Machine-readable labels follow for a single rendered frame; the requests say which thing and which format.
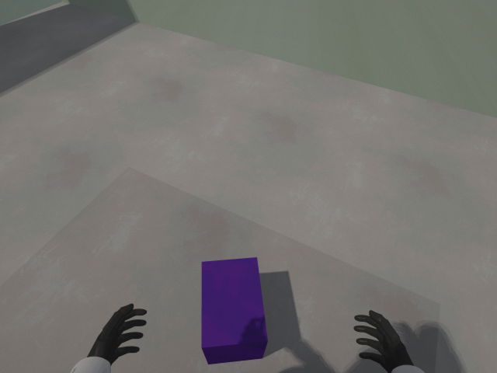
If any carton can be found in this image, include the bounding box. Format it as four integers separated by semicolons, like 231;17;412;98
202;257;268;364

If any left robot forearm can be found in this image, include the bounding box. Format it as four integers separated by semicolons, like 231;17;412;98
71;357;111;373

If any right robot hand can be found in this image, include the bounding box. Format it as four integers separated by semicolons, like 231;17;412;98
354;310;414;373

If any left robot hand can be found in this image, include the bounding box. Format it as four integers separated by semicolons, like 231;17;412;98
88;304;147;365

